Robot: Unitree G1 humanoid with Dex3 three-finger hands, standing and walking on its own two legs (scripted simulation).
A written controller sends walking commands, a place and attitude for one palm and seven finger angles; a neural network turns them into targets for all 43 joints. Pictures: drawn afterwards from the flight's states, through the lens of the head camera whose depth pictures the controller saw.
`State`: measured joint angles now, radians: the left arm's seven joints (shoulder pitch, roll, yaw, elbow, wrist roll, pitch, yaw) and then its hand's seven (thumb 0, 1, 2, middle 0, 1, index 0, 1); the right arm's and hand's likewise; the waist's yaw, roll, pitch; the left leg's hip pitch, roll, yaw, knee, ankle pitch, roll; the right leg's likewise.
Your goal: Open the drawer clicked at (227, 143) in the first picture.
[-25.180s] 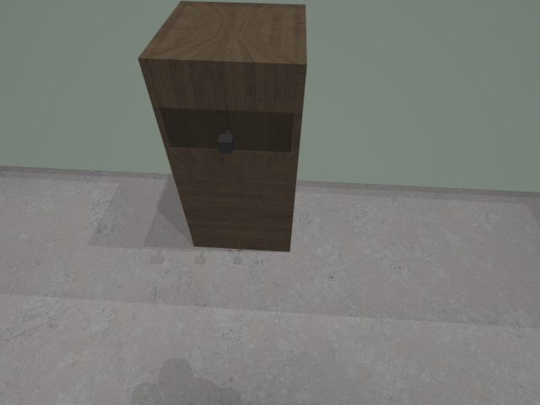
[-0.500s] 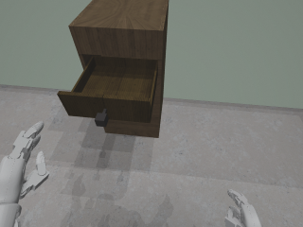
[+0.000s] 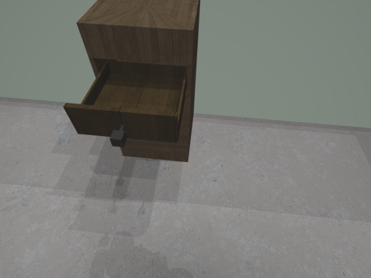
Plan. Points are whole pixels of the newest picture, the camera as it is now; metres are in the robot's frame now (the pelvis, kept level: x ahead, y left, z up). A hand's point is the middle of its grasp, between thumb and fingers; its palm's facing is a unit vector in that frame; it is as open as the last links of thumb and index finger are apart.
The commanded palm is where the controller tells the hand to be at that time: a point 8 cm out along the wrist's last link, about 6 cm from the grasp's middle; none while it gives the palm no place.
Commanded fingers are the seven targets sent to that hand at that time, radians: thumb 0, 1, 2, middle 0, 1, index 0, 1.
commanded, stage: let the arm hang, fingers relaxed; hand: left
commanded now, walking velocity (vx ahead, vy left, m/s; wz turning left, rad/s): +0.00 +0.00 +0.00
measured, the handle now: (120, 134) +0.57 +0.26 -0.13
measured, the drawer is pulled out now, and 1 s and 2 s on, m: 0.30 0.30 0.30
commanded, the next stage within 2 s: look to check the result in 0.54 s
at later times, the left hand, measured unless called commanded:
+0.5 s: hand out of the picture +0.01 +0.16 -0.18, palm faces +0.01 -0.98 -0.19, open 7.3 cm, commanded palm none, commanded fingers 0.00 0.90 0.90 -0.20 -0.30 -0.20 -0.30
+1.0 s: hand out of the picture +0.02 +0.16 -0.17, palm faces +0.01 -0.98 -0.20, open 7.4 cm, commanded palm none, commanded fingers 0.00 0.90 0.90 -0.20 -0.30 -0.20 -0.30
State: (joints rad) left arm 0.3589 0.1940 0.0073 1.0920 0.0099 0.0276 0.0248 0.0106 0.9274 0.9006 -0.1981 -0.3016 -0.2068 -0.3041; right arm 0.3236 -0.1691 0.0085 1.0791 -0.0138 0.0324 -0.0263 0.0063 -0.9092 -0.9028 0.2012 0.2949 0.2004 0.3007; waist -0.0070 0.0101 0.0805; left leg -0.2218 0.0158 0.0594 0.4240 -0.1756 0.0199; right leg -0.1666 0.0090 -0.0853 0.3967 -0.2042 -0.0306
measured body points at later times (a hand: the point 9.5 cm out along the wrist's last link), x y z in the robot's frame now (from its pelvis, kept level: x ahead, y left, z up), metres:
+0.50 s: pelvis +0.00 +0.00 +0.00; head +0.01 -0.01 +0.45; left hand +0.01 +0.22 -0.16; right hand -0.03 -0.21 -0.16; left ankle +0.04 +0.10 -0.74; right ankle +0.01 -0.10 -0.74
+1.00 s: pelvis +0.02 -0.01 +0.00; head +0.04 -0.02 +0.45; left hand +0.02 +0.21 -0.15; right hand +0.01 -0.22 -0.16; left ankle +0.04 +0.10 -0.74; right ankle +0.01 -0.10 -0.74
